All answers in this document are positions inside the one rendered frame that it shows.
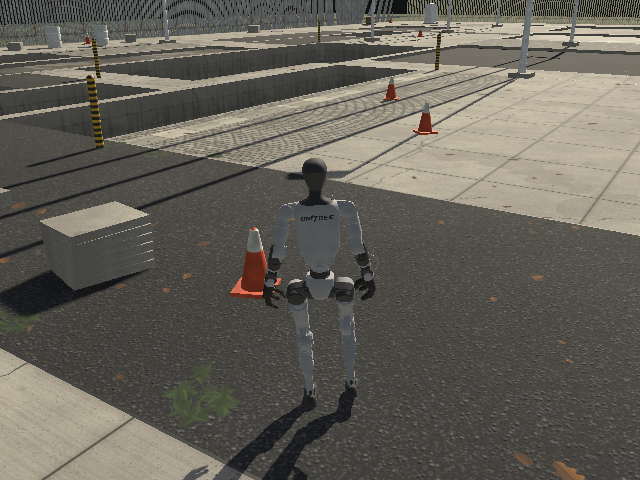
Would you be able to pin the robot right forearm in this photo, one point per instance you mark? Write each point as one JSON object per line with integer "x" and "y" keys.
{"x": 364, "y": 264}

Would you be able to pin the right robot hand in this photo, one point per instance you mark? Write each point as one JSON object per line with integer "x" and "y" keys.
{"x": 366, "y": 284}

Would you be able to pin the left robot hand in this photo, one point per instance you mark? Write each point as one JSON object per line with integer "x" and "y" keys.
{"x": 268, "y": 292}

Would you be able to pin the right robot upper arm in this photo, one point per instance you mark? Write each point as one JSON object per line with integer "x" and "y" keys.
{"x": 348, "y": 209}

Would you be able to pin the robot right thigh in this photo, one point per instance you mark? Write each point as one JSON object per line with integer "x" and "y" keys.
{"x": 344, "y": 292}

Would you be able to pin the robot right shin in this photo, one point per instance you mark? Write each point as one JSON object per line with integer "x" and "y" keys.
{"x": 349, "y": 352}

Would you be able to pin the robot left forearm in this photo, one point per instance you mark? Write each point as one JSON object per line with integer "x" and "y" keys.
{"x": 272, "y": 271}

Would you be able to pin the left robot upper arm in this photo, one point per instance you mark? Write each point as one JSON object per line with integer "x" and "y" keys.
{"x": 285, "y": 213}

